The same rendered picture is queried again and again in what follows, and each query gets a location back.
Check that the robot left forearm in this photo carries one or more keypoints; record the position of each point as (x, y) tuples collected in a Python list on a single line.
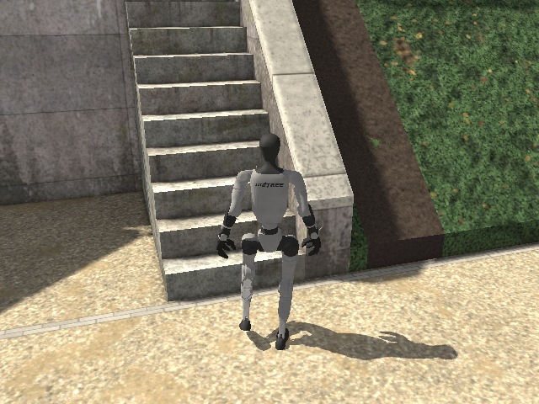
[(227, 225)]

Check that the left robot foot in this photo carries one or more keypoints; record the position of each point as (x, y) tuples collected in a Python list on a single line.
[(245, 325)]

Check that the robot right hand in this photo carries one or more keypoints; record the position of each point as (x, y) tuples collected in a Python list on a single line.
[(313, 242)]

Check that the right robot foot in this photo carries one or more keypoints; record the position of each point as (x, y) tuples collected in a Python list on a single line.
[(280, 342)]

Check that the robot foot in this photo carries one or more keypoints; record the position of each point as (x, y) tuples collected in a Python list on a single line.
[(280, 342), (245, 325)]

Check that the right robot upper arm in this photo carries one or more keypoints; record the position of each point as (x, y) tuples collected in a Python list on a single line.
[(300, 192)]

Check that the left robot upper arm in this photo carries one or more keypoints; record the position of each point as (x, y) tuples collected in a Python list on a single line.
[(238, 192)]

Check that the robot left hand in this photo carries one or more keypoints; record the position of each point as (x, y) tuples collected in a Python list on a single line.
[(221, 245)]

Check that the robot right forearm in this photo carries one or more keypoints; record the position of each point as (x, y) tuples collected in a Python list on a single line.
[(311, 225)]

